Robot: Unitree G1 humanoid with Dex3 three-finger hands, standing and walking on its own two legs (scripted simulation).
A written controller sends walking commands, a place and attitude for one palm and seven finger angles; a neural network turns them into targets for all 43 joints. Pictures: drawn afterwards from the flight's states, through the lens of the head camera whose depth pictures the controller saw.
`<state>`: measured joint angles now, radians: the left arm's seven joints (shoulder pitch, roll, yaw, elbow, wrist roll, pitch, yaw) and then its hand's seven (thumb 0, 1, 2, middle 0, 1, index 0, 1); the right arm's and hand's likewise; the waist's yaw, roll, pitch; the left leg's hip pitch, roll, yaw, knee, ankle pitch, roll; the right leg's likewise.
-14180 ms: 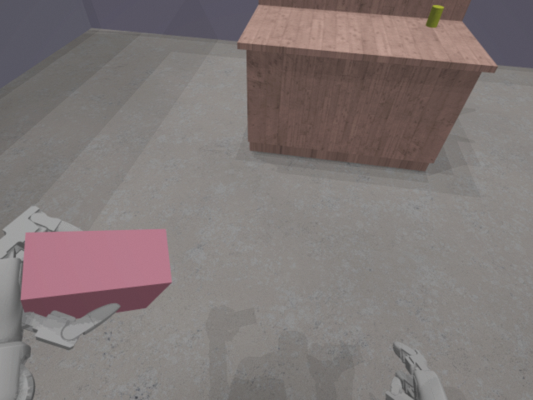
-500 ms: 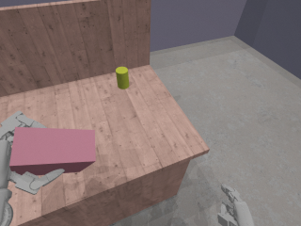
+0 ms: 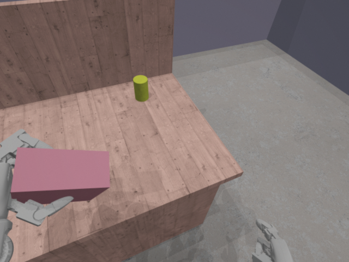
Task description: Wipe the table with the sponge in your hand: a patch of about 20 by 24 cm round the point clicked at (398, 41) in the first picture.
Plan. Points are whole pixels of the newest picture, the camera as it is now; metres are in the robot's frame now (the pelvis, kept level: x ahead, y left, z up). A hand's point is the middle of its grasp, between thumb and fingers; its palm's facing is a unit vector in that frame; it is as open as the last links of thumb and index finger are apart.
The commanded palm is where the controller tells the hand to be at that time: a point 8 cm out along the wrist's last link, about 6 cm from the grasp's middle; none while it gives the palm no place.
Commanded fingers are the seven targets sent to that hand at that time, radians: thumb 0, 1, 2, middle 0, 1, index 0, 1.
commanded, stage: look again from close up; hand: left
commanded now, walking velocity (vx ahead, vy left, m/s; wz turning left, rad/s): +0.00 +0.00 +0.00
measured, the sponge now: (74, 178) +0.23 +0.21 +0.12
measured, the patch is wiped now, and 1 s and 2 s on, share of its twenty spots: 0.00 0.00 0.00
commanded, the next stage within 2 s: shuffle to correct the standing spot in 0.22 s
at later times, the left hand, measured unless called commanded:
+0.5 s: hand (38, 177) +0.22 +0.25 +0.15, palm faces +0.36 -0.84 -0.41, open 10.4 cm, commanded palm +0.16 +0.28 +0.17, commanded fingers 0.00 0.10 1.30 -1.20 -1.60 -1.20 -1.60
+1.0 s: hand (89, 175) +0.23 +0.17 +0.15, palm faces +0.33 -0.85 -0.40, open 10.4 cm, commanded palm +0.17 +0.21 +0.17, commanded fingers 0.00 0.10 1.30 -1.20 -1.60 -1.20 -1.60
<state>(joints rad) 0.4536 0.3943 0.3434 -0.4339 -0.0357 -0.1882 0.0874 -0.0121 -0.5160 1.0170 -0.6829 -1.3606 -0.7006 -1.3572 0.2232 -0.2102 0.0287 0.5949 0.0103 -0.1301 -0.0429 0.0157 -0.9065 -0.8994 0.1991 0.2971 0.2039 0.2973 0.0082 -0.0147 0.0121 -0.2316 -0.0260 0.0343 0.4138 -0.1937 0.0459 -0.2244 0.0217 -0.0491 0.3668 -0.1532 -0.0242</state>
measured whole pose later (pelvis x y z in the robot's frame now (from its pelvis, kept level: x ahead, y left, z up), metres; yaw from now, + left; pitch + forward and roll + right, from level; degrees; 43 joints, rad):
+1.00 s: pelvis +0.02 -0.07 -0.01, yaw +1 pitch +1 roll +0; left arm 0.47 0.37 0.34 -0.44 -0.08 -0.13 0.08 -0.01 -0.52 1.02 -0.68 -1.36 -0.70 -1.35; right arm 0.22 -0.24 0.00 0.59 0.03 -0.08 -0.04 0.01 -0.91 -0.90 0.20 0.30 0.20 0.30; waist -0.01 0.02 -0.02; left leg -0.27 0.06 -0.02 0.52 -0.27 0.00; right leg -0.23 0.11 -0.10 0.41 -0.21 -0.12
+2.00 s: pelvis -0.03 +0.06 +0.00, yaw -1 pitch +1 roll -1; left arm 0.40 0.40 0.35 -0.49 -0.01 -0.23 0.06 -0.01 -0.52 1.02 -0.68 -1.35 -0.70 -1.35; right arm 0.16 -0.15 0.04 0.55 -0.02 -0.15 0.03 0.01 -0.90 -0.90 0.20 0.30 0.21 0.30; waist 0.02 -0.05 0.08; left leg -0.27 -0.11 0.11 0.38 -0.14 0.08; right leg -0.18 0.00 -0.05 0.42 -0.27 -0.04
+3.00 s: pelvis -0.16 +0.17 -0.04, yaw -1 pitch -3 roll -2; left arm 0.45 0.47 0.45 -0.60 -0.03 -0.26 0.05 -0.01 -0.52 1.02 -0.68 -1.35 -0.71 -1.34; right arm 0.25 -0.16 0.02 0.58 0.01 -0.08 0.06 0.01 -0.90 -0.90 0.20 0.30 0.21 0.30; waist -0.04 0.01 0.12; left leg -0.42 -0.02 -0.11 1.01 -0.44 0.04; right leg -0.38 0.09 -0.09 0.69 -0.23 -0.10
